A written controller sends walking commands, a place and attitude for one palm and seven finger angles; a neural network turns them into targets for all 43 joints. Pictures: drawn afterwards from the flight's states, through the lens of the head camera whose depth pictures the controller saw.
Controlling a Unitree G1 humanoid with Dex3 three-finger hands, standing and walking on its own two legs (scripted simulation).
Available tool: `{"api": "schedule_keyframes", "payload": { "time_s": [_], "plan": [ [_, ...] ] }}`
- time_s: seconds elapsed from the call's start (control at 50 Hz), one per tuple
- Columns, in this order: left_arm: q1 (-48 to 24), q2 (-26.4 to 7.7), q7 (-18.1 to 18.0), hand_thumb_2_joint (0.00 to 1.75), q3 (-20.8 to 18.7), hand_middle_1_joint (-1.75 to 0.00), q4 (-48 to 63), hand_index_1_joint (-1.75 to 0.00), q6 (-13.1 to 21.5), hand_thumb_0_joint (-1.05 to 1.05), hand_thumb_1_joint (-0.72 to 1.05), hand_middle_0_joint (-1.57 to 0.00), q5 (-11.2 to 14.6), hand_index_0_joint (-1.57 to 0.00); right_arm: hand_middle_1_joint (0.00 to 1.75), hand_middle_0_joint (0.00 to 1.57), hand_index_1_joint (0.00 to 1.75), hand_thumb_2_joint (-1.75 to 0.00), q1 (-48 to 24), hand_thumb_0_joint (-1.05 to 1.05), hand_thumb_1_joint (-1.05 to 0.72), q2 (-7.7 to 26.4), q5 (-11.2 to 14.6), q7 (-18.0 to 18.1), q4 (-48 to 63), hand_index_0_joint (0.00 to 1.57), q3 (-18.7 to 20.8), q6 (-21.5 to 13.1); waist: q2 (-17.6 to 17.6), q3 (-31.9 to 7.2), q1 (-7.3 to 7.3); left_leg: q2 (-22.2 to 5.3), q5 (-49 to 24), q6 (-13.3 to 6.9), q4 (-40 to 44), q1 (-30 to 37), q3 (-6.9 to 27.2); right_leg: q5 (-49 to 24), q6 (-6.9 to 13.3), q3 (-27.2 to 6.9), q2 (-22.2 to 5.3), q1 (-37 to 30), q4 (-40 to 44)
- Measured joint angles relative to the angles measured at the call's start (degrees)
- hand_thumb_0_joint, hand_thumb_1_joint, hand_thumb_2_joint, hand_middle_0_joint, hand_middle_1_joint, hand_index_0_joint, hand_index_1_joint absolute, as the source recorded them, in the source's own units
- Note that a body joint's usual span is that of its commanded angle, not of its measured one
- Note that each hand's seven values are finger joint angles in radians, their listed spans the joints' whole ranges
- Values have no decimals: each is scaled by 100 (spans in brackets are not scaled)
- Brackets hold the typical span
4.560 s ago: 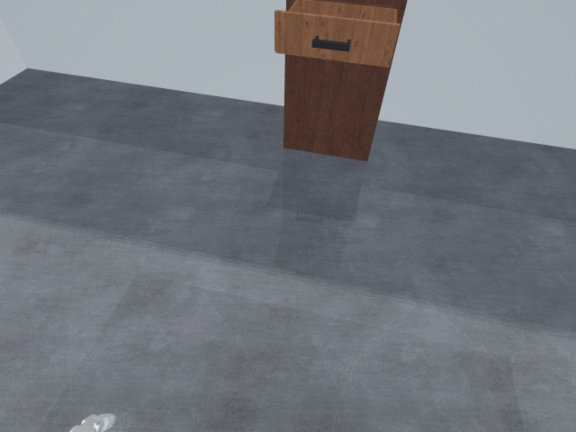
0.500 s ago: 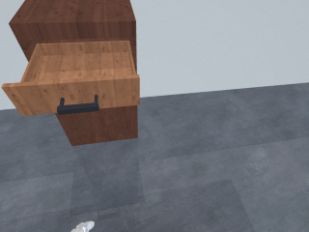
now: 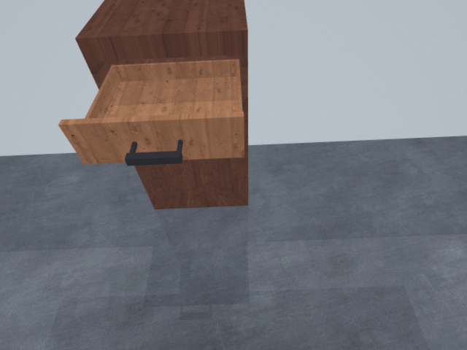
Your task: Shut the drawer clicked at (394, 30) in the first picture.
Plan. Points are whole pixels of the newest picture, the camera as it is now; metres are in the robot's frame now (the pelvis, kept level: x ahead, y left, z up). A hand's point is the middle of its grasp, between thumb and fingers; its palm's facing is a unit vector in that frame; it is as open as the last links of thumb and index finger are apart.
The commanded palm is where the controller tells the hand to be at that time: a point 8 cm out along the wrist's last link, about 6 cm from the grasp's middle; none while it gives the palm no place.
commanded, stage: take the last steps up to it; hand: left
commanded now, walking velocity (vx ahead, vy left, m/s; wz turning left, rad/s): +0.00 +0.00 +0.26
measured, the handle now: (155, 151) +0.55 +0.23 -0.02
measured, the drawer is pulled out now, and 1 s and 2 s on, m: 0.29 0.29 0.29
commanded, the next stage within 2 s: come to a stop and stand still in 1.12 s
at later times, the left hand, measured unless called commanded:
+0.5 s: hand out of the picture -0.05 +0.19 -0.17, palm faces +0.15 -0.98 -0.15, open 7.3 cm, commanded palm none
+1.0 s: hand (168, 303) +0.23 +0.17 -0.15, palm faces +0.13 -0.97 -0.23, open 7.1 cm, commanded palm none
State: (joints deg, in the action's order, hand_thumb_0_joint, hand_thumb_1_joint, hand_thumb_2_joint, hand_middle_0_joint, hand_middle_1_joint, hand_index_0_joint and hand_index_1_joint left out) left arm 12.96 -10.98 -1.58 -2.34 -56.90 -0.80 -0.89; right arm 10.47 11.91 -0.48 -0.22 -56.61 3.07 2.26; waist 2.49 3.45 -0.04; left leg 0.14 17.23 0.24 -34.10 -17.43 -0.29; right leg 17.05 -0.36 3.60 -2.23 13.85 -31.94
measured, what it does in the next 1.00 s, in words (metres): walks ahead: left foot, then right foot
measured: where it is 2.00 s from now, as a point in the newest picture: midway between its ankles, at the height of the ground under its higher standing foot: outside the picture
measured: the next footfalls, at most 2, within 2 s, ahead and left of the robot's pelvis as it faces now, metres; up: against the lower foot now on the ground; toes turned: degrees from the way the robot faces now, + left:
left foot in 0.40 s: +0.01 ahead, +0.13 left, +0.00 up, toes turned +11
right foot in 0.80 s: +0.26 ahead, -0.11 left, +0.00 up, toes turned -4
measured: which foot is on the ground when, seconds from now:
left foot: up 0.00-0.38, down 0.40-0.82, up 0.84-1.00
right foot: down 0.00-0.40, up 0.42-0.78, down 0.80-1.00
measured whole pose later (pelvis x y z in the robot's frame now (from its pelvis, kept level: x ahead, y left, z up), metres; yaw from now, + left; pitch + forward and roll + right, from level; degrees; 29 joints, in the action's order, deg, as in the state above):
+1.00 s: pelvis +0.17 -0.02 +0.01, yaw +5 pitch -2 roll +0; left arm 10.8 -8.9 -1.3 -3.2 -59.4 3.8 -0.9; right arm 17.0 10.0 -1.3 0.3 -62.5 3.5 -0.6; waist 2.0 2.7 -1.8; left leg -6.3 19.0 0.4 -64.2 -26.3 -3.4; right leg 12.3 3.0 9.7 -1.5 14.4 -28.1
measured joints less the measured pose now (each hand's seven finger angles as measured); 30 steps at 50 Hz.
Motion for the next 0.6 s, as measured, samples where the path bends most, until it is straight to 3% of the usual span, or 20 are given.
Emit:
{"api": "schedule_keyframes", "payload": {
  "time_s": [0.06,0.1,0.16,0.26,0.36,0.4,0.46,0.52,0.6],
  "plan": [
    [28,195,9,90,77,-29,56,-30,53,1,91,-20,-29,-20,30,20,30,-90,-11,0,-91,74,-8,-7,-60,20,72,137,75,-18,-14,70,833,34,-1423,-463,107,-12,159,162,-45,-45,6],
    [62,287,13,90,103,-29,59,-30,65,1,91,-20,-40,-20,30,20,30,-90,-4,0,-91,95,-24,-26,-100,20,96,149,60,-35,-17,23,745,78,-2188,-653,69,-109,178,240,-73,-142,176],
    [146,290,0,90,64,-30,8,-30,110,1,93,-20,-56,-21,30,20,30,-90,87,0,-91,73,-62,-63,-157,20,106,113,-15,-107,-7,-141,506,144,-2456,-630,-22,-234,190,360,-92,-277,433],
    [412,203,87,90,58,-30,-135,-30,239,1,93,-20,-90,-21,30,20,30,-90,226,0,-91,5,-93,-114,-272,20,82,50,-189,-238,126,-353,627,114,-1472,-187,-234,-366,186,493,-130,-401,747],
    [758,113,132,90,23,-30,-459,-30,210,1,92,-20,-68,-20,30,20,30,-90,261,0,-91,-95,-74,-94,-301,20,8,-125,-336,-304,254,-344,433,-6,10,451,-453,-314,80,522,-162,-387,716],
    [905,97,151,90,8,-30,-606,-30,137,1,92,-20,-27,-20,30,20,30,-90,312,0,-91,-123,-72,-50,-291,20,-25,-271,-307,-343,216,-351,228,-68,630,731,-457,-41,17,530,-136,-236,337],
    [961,32,183,90,-20,-29,-793,-30,-51,1,92,-20,-46,-20,30,20,30,-90,451,0,-91,-304,-104,17,-306,20,-82,-394,-464,-304,123,-272,124,-99,570,831,-547,747,60,269,-148,303,-1048],
    [836,12,255,90,-53,-29,-795,-30,-66,1,92,-20,-68,-20,30,20,30,-90,757,0,-92,-400,-93,81,-398,20,-120,-461,-450,-258,20,-235,2,-105,985,1136,-539,473,67,142,-173,929,-2189],
    [510,2,283,90,-84,-29,-613,-30,15,1,91,-20,-54,-20,30,20,30,-90,1134,0,-92,-507,-63,122,-661,20,-165,-507,-452,-155,6,-154,-133,-81,1519,1541,-577,-77,-19,34,-335,1506,-2489]
  ]
}}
